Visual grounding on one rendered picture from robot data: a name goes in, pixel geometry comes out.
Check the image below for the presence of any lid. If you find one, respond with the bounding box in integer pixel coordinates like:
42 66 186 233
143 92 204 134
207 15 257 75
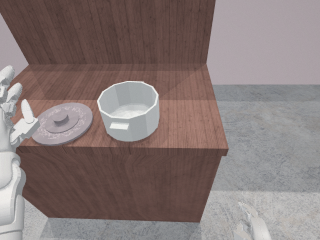
32 102 93 146

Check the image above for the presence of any table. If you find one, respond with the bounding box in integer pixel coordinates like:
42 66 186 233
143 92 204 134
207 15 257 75
0 0 229 223

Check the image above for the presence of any robot right hand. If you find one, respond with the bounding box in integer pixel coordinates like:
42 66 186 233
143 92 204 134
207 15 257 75
233 201 272 240

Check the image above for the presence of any knob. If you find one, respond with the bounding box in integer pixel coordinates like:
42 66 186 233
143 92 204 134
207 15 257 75
52 111 69 124

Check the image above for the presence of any pot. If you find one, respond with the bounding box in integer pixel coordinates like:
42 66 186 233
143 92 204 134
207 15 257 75
97 81 160 142

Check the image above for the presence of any robot left forearm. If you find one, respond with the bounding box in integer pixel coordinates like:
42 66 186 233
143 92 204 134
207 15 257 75
0 151 26 240

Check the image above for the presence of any robot left hand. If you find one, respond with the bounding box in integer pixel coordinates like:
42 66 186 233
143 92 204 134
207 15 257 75
0 65 41 153

